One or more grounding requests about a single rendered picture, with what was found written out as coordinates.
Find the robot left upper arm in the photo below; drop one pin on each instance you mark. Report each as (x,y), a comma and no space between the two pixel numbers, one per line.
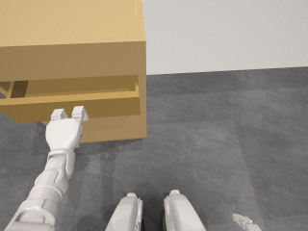
(31,226)

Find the cabinet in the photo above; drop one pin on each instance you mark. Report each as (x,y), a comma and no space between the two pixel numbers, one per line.
(60,39)

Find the robot shin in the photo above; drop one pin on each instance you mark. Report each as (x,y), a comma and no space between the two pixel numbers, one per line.
(137,226)
(170,225)

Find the right robot hand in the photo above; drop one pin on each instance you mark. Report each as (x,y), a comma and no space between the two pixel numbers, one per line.
(245,223)

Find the left robot hand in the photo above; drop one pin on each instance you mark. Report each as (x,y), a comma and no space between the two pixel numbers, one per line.
(63,132)

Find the left robot shin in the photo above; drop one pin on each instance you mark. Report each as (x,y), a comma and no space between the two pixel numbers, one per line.
(137,226)

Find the left robot forearm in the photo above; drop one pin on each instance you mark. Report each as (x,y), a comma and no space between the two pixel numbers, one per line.
(43,201)

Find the right robot shin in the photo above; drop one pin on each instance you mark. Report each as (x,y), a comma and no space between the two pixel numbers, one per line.
(170,225)

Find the drawer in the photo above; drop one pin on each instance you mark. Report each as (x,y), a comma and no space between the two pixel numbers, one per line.
(102,96)

